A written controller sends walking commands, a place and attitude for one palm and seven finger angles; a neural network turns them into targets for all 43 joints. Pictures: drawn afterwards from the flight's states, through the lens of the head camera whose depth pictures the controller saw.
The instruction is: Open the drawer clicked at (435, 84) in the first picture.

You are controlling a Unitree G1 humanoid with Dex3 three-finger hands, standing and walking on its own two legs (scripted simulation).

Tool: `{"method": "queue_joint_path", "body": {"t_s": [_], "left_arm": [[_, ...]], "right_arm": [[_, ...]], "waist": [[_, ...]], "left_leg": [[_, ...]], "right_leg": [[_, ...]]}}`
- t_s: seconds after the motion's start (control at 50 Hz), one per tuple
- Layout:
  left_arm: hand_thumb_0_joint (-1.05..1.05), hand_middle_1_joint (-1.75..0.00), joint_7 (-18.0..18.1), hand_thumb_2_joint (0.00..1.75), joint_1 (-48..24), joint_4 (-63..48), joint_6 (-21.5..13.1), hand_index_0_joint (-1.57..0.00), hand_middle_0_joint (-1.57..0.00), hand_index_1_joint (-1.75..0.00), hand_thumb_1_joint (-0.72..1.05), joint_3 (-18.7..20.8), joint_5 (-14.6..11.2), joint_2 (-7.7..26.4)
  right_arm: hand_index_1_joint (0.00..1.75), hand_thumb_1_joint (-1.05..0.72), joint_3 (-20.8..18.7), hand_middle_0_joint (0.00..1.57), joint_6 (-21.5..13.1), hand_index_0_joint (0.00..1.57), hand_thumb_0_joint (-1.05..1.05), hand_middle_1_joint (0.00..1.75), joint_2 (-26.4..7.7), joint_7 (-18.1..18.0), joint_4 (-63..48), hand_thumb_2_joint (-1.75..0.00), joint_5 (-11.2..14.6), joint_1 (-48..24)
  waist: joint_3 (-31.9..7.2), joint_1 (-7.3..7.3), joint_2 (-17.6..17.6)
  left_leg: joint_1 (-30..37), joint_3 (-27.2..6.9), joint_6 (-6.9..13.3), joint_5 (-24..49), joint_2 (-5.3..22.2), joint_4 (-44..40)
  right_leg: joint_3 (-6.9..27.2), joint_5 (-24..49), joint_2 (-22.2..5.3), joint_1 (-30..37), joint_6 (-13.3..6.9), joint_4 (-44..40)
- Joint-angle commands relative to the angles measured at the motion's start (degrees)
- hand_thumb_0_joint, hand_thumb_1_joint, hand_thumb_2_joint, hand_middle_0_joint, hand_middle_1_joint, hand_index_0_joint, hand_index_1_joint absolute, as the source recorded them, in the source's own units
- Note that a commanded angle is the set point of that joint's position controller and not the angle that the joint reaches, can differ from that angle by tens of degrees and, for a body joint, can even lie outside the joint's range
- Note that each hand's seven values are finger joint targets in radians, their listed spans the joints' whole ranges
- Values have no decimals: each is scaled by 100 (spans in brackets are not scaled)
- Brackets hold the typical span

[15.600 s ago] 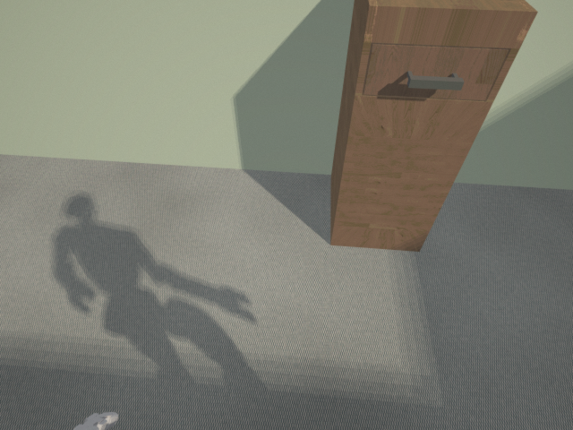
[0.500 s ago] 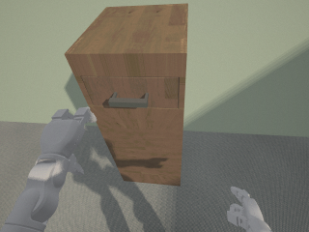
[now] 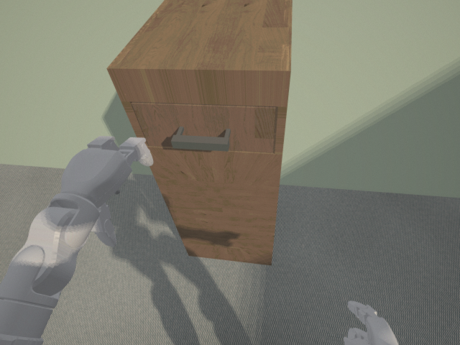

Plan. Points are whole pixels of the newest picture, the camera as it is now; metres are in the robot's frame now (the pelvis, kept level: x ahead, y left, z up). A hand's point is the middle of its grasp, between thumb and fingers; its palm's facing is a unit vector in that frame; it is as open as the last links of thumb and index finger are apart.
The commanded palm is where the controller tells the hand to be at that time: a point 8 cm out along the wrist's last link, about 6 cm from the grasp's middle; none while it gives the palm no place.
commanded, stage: raise the hand with hooked fingers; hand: left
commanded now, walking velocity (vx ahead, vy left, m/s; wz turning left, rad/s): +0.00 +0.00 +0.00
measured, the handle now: (202, 137) +0.55 +0.15 +0.03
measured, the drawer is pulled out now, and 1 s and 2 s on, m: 0.00 0.00 0.00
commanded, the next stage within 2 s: move the hooked fingers above the handle in 0.14 s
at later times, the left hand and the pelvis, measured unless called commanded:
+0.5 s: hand (139, 181) +0.33 +0.20 +0.12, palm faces +0.05 -0.05 -1.00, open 13.8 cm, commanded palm +0.31 +0.21 +0.19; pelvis +0.00 -0.03 +0.00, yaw +1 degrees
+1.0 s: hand (154, 157) +0.40 +0.20 +0.11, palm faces +0.08 -0.05 -1.00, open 13.8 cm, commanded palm +0.37 +0.19 +0.17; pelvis +0.03 -0.02 +0.00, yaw +0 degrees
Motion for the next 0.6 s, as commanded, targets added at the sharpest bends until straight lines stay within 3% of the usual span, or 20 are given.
{"method": "queue_joint_path", "body": {"t_s": [0.0, 0.08, 0.14, 0.18, 0.26, 0.3, 0.32, 0.36, 0.38, 0.44, 0.48, 0.54, 0.58], "left_arm": [[0, -120, 673, 30, -1910, -1319, -226, -30, -30, -120, -50, 1312, -90, 1463], [0, -120, 806, 30, -1719, -754, 49, -30, -30, -120, -50, 1116, -87, 1175], [0, -120, 686, 30, -1684, -502, 316, -30, -30, -120, -50, 746, -3, 997], [0, -120, 556, 30, -1719, -604, 401, -30, -30, -120, -50, 649, 28, 975], [0, -120, 382, 30, -2183, -740, 274, -30, -30, -120, -50, 470, 95, 1030], [0, -120, 400, 30, -2431, -592, 110, -30, -30, -120, -50, 553, 96, 1123], [0, -120, 452, 30, -2385, -510, 16, -30, -30, -120, -50, 764, 85, 1295], [0, -120, 552, 30, -2565, -282, -110, -30, -30, -120, -50, 835, 87, 1325], [0, -120, 624, 30, -2648, -173, -142, -30, -30, -120, -50, 1058, 69, 1511], [0, -120, 792, 30, -2716, 75, -145, -30, -30, -120, -50, 923, 99, 1270], [0, -120, 821, 30, -2797, 472, -26, -30, -30, -120, -50, 853, 113, 1186], [0, -120, 768, 30, -2855, 492, 120, -30, -30, -120, -50, 574, 222, 1038], [0, -120, 648, 30, -2860, 343, 199, -30, -30, -120, -50, 235, 251, 706]], "right_arm": [[30, -90, -212, 20, -369, 20, 0, 30, -520, 1, -806, -90, -9, -813], [30, -90, -241, 20, -332, 20, 0, 30, -561, 26, -729, -90, 80, -858], [30, -90, -222, 20, -262, 20, 0, 30, -609, 4, -729, -90, 100, -914], [30, -90, -202, 20, -269, 20, 0, 30, -610, -18, -812, -90, 108, -1024], [30, -90, -152, 20, -276, 20, 0, 30, -590, -123, -803, -90, 66, -1023], [30, -90, -131, 20, -332, 20, 0, 30, -559, -176, -751, -90, 52, -967], [30, -90, -148, 20, -341, 20, 0, 30, -555, -204, -719, -90, 52, -897], [30, -90, -132, 20, -346, 20, 0, 30, -537, -242, -675, -90, 52, -870], [30, -90, -139, 20, -349, 20, 0, 30, -548, -250, -646, -90, 67, -873], [30, -90, -160, 20, -331, 20, 0, 30, -490, -224, -618, -90, 70, -823], [30, -90, -177, 20, -303, 20, 0, 30, -524, -211, -573, -90, 97, -777], [30, -90, -203, 20, -245, 20, 0, 30, -580, -170, -617, -90, 88, -742], [30, -90, -227, 20, -231, 20, 0, 30, -572, -137, -715, -90, 99, -802]], "waist": [[-1767, 140, 59], [-1454, 71, -140], [-1325, 21, -366], [-1444, 8, -437], [-1453, -100, -519], [-1405, -125, -512], [-1402, -72, -499], [-1417, -44, -491], [-1445, -39, -398], [-1527, 0, -355], [-1535, -61, -445], [-1730, -71, -429], [-1907, -112, -420]], "left_leg": [[694, -281, -176, 1420, 176, -213], [503, -194, -182, 1014, 165, -259], [369, -115, -158, 748, 138, -328], [408, -112, -121, 658, 126, -296], [447, -69, -65, 530, 75, -284], [447, -77, -52, 426, 75, -270], [443, -88, -44, 486, 65, -267], [384, -78, -52, 557, 35, -235], [345, -67, -59, 553, 34, -197], [319, -25, -80, 818, 20, -155], [232, 7, -103, 800, 34, -122], [235, 47, -89, 975, 38, -86], [340, 37, -67, 1201, 29, -6]], "right_leg": [[-72, 797, 269, 393, -305, -192], [-60, 552, 294, 228, -281, -275], [-51, 411, 242, 228, -247, -321], [7, 372, 244, 318, -242, -341], [27, 385, 192, 283, -199, -387], [39, 240, 195, 213, -198, -437], [50, 319, 206, 271, -210, -431], [46, 436, 197, 282, -213, -397], [96, 426, 204, 334, -215, -428], [58, 758, 181, 358, -226, -307], [71, 759, 179, 342, -219, -307], [68, 1039, 164, 387, -222, -197], [75, 1318, 187, 408, -228, -130]]}}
